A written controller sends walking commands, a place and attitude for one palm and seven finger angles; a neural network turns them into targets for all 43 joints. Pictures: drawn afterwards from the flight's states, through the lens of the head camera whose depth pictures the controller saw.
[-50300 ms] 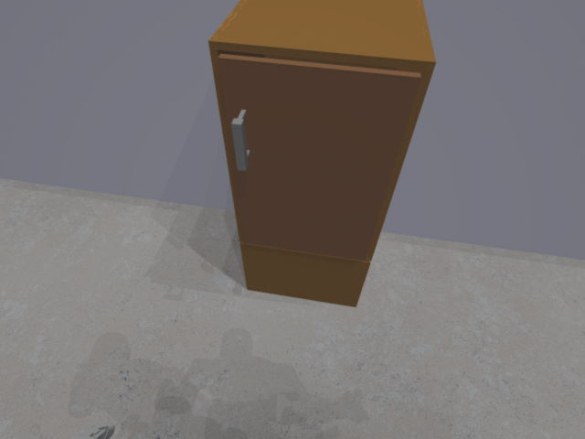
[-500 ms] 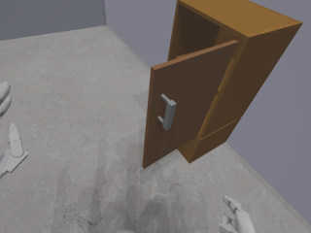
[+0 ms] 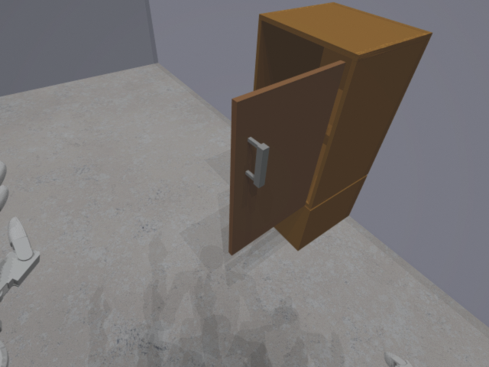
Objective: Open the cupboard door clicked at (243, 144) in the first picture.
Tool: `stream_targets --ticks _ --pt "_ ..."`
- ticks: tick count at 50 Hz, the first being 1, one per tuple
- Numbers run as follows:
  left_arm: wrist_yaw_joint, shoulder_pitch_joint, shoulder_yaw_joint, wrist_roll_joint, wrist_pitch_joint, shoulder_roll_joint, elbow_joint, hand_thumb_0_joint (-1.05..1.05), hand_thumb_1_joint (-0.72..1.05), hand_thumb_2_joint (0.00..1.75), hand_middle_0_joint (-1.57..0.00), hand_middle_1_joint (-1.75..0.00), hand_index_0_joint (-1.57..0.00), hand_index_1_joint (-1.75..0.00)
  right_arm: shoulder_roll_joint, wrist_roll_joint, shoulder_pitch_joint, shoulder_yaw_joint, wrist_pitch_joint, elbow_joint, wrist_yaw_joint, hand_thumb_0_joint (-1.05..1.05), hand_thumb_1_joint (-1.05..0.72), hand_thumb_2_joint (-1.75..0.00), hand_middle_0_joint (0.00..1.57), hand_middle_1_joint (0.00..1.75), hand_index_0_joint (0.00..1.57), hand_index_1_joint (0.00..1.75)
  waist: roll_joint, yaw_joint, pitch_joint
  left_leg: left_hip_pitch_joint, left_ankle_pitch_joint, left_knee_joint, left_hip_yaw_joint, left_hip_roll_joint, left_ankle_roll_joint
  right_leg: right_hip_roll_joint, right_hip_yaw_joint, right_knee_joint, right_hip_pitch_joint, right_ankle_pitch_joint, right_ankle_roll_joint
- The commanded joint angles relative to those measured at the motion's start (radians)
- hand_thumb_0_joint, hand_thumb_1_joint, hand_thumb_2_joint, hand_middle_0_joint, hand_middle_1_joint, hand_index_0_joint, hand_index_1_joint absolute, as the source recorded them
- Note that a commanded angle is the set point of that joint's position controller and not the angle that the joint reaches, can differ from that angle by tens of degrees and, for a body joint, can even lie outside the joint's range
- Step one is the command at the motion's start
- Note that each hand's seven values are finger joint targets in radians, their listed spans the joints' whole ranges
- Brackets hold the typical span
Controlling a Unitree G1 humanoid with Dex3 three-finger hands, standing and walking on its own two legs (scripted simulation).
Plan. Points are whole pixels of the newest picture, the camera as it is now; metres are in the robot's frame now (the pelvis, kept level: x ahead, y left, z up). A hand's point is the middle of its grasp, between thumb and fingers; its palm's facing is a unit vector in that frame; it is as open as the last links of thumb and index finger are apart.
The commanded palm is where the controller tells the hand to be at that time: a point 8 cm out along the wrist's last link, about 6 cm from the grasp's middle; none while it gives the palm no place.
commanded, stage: stop stepping back and stand still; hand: left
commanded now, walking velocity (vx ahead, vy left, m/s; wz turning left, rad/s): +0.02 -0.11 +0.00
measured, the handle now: (255, 162) +0.60 +0.00 +0.00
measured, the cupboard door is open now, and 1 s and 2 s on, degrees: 93 93 93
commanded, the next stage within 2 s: let the arm hang, fingers relaxed in 0.20 s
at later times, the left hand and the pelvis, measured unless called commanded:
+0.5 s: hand out of the picture +0.14 +0.21 -0.12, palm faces +0.14 -0.95 -0.29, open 7.4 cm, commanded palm none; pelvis +0.00 +0.00 -0.01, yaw +5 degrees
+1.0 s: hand out of the picture -0.03 +0.18 -0.16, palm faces +0.10 -0.97 -0.22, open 7.3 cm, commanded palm none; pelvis +0.00 +0.01 +0.01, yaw +4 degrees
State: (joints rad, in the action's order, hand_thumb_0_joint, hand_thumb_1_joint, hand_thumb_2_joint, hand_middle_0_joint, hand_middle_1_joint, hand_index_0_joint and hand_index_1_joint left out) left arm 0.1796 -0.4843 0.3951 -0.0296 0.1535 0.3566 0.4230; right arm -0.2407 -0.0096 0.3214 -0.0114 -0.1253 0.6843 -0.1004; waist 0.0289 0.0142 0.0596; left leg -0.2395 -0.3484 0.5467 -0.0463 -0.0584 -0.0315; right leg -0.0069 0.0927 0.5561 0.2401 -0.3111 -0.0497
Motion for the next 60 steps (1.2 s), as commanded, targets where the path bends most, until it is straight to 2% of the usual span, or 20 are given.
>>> stream_targets --ticks 1,3,5,8,9,10,11,12,14,15,16,17,19,20,22,23,25,31,38,60 --pt "0.013 0.082 0.151 0.001 0.123 0.275 0.382 0.00 0.90 0.90 -0.20 -0.30 -0.20 -0.30 -0.105 0.000 -0.149 -0.040 -0.082 -0.193 0.004 0.00 -0.90 -0.90 0.20 0.30 0.20 0.30 -0.299 -0.006 -0.001 0.200 0.251 -0.237 0.358 -0.240 -0.119 -0.003 -0.031 0.199 0.234 -0.146 0.052" --pt "0.001 0.052 0.177 0.012 0.120 0.286 0.360 0.00 0.90 0.90 -0.20 -0.30 -0.20 -0.30 -0.079 -0.013 -0.158 -0.035 -0.095 -0.169 0.020 0.00 -0.90 -0.90 0.20 0.30 0.20 0.30 -0.331 0.010 -0.100 0.013 0.125 -0.314 0.383 -0.271 -0.151 0.027 -0.073 0.291 0.207 -0.190 0.048" --pt "0.003 -0.021 0.196 0.004 0.112 0.281 0.327 0.00 0.90 0.90 -0.20 -0.30 -0.20 -0.30 -0.088 -0.001 -0.154 -0.041 -0.096 -0.169 0.032 0.00 -0.90 -0.90 0.20 0.30 0.20 0.30 -0.244 -0.002 -0.078 -0.029 0.132 -0.254 0.230 -0.212 -0.108 0.012 -0.032 0.149 0.094 -0.102 0.055" --pt "0.001 -0.092 0.177 -0.007 0.098 0.240 0.237 0.00 0.90 0.90 -0.20 -0.30 -0.20 -0.30 -0.091 0.007 -0.162 -0.039 -0.069 -0.183 0.035 0.00 -0.90 -0.90 0.20 0.30 0.20 0.30 -0.182 0.001 -0.044 -0.191 -0.007 -0.164 0.108 -0.142 -0.047 -0.015 0.005 -0.050 -0.162 -0.008 0.055" --pt "0.000 -0.085 0.177 -0.006 0.097 0.240 0.208 0.00 0.90 0.90 -0.20 -0.30 -0.20 -0.30 -0.088 0.008 -0.165 -0.040 -0.061 -0.185 0.034 0.00 -0.90 -0.90 0.20 0.30 0.20 0.30 -0.141 0.002 -0.054 -0.240 -0.083 -0.110 0.069 -0.102 -0.025 0.008 -0.050 -0.103 -0.192 -0.018 0.038" --pt "-0.002 -0.097 0.179 -0.007 0.091 0.243 0.168 0.00 0.90 0.90 -0.20 -0.30 -0.20 -0.30 -0.083 0.007 -0.170 -0.041 -0.059 -0.188 0.034 0.00 -0.90 -0.90 0.20 0.30 0.20 0.30 -0.057 -0.001 -0.072 -0.266 -0.130 0.004 0.022 -0.038 0.001 0.074 -0.197 -0.178 -0.152 -0.072 -0.004" --pt "-0.005 -0.086 0.161 -0.012 0.082 0.236 0.166 0.00 0.90 0.90 -0.20 -0.30 -0.20 -0.30 -0.076 0.011 -0.163 -0.048 -0.051 -0.187 0.036 0.00 -0.90 -0.90 0.20 0.30 0.20 0.30 0.104 -0.005 -0.061 -0.276 -0.135 0.201 -0.010 0.031 0.026 0.195 -0.437 -0.290 -0.084 -0.219 -0.060" --pt "-0.005 -0.076 0.147 -0.017 0.084 0.228 0.173 0.00 0.90 0.90 -0.20 -0.30 -0.20 -0.30 -0.075 0.017 -0.160 -0.056 -0.045 -0.186 0.040 0.00 -0.90 -0.90 0.20 0.30 0.20 0.30 0.179 -0.009 -0.052 -0.285 -0.128 0.376 0.020 0.041 0.030 0.299 -0.564 -0.359 -0.061 -0.201 -0.100" --pt "0.001 -0.029 0.146 -0.008 0.106 0.231 0.198 0.00 0.90 0.90 -0.20 -0.30 -0.20 -0.30 -0.067 0.009 -0.159 -0.037 -0.046 -0.169 0.045 0.00 -0.90 -0.90 0.20 0.30 0.20 0.30 0.082 0.006 -0.031 -0.280 -0.078 0.417 0.072 0.007 0.036 0.309 -0.437 -0.295 -0.096 0.074 -0.133" --pt "-0.109 0.149 -0.248 0.083 -0.066 0.027 -0.505 0.00 0.90 0.90 -0.20 -0.30 -0.20 -0.30 -0.122 -0.016 -0.216 -0.081 -0.068 0.052 0.135 0.00 -0.90 -0.90 0.20 0.30 0.20 0.30 0.038 0.037 -0.055 -0.306 -0.148 0.417 0.047 -0.090 0.022 0.383 -0.154 -0.134 0.001 0.345 -0.139" --pt "-0.150 0.112 -0.230 0.079 -0.135 -0.031 -0.519 0.00 0.90 0.90 -0.20 -0.30 -0.20 -0.30 -0.064 0.007 -0.095 -0.065 0.038 0.024 0.123 0.00 -0.90 -0.90 0.20 0.30 0.20 0.30 0.045 0.039 -0.039 -0.174 -0.119 0.358 0.022 -0.013 0.029 0.255 -0.127 -0.084 0.082 0.429 -0.134" --pt "-0.160 0.112 -0.256 0.066 -0.155 -0.063 -0.561 0.00 0.90 0.90 -0.20 -0.30 -0.20 -0.30 -0.010 0.008 -0.080 -0.035 0.089 0.004 0.115 0.00 -0.90 -0.90 0.20 0.30 0.20 0.30 0.093 0.029 -0.067 -0.171 -0.079 0.273 -0.035 0.019 0.032 0.222 -0.071 -0.081 0.062 0.444 -0.111" --pt "-0.167 0.149 -0.285 0.065 -0.160 -0.055 -0.688 0.00 0.90 0.90 -0.20 -0.30 -0.20 -0.30 -0.034 -0.016 -0.072 -0.034 0.122 0.004 0.110 0.00 -0.90 -0.90 0.20 0.30 0.20 0.30 0.215 0.020 -0.071 -0.107 -0.022 0.126 -0.034 0.041 0.018 0.219 -0.071 -0.062 0.061 0.405 -0.080" --pt "-0.165 0.168 -0.297 0.063 -0.159 -0.051 -0.760 0.00 0.90 0.90 -0.20 -0.30 -0.20 -0.30 -0.045 -0.023 -0.068 -0.036 0.127 0.017 0.111 0.00 -0.90 -0.90 0.20 0.30 0.20 0.30 0.213 0.020 -0.043 -0.061 0.092 0.052 -0.013 0.028 0.009 0.213 -0.065 -0.030 0.040 0.387 -0.059" --pt "-0.165 0.148 -0.318 0.059 -0.158 -0.066 -0.882 0.00 0.90 0.90 -0.20 -0.30 -0.20 -0.30 -0.100 -0.041 -0.083 -0.032 0.120 0.045 0.102 0.00 -0.90 -0.90 0.20 0.30 0.20 0.30 0.055 -0.006 0.022 0.035 0.488 -0.013 0.148 -0.098 -0.052 0.144 -0.045 0.044 0.057 0.310 0.012" --pt "-0.159 0.173 -0.327 0.062 -0.161 -0.072 -0.934 0.00 0.90 0.90 -0.20 -0.30 -0.20 -0.30 -0.106 -0.043 -0.115 -0.023 0.124 0.063 0.097 0.00 -0.90 -0.90 0.20 0.30 0.20 0.30 0.037 -0.021 0.029 -0.015 0.459 -0.031 0.157 -0.127 -0.064 0.111 -0.051 -0.007 -0.006 0.172 0.032" --pt "-0.161 0.228 -0.331 0.051 -0.161 -0.033 -1.064 0.00 0.90 0.90 -0.20 -0.30 -0.20 -0.30 -0.090 -0.032 -0.142 -0.005 0.126 0.115 0.088 0.00 -0.90 -0.90 0.20 0.30 0.20 0.30 -0.138 -0.017 -0.029 -0.076 0.363 -0.103 0.132 -0.087 -0.032 0.115 -0.075 -0.058 -0.061 0.158 0.028" --pt "-0.150 0.203 -0.337 0.044 -0.138 -0.080 -1.338 0.00 0.90 0.90 -0.20 -0.30 -0.20 -0.30 -0.012 -0.022 -0.082 -0.004 0.134 0.272 0.066 0.00 -0.90 -0.90 0.20 0.30 0.20 0.30 -0.174 -0.002 0.042 0.068 0.292 -0.115 0.039 -0.053 0.011 0.155 -0.089 -0.179 -0.133 0.329 -0.002" --pt "-0.152 0.200 -0.369 0.038 -0.141 -0.091 -1.487 0.00 0.90 0.90 -0.20 -0.30 -0.20 -0.30 -0.009 -0.017 -0.034 0.001 0.142 0.375 0.066 0.00 -0.90 -0.90 0.20 0.30 0.20 0.30 -0.029 -0.002 -0.109 0.063 0.195 -0.200 0.048 -0.059 0.005 0.143 -0.084 -0.272 -0.061 0.136 -0.003" --pt "-0.134 0.120 -0.370 0.036 -0.139 -0.156 -1.581 0.00 0.90 0.90 -0.20 -0.30 -0.20 -0.30 0.070 -0.015 0.073 0.011 0.129 0.476 0.057 0.00 -0.90 -0.90 0.20 0.30 0.20 0.30 -0.047 -0.012 -0.161 0.037 0.174 -0.239 0.035 -0.052 0.001 0.131 -0.083 -0.251 -0.057 0.117 -0.002"
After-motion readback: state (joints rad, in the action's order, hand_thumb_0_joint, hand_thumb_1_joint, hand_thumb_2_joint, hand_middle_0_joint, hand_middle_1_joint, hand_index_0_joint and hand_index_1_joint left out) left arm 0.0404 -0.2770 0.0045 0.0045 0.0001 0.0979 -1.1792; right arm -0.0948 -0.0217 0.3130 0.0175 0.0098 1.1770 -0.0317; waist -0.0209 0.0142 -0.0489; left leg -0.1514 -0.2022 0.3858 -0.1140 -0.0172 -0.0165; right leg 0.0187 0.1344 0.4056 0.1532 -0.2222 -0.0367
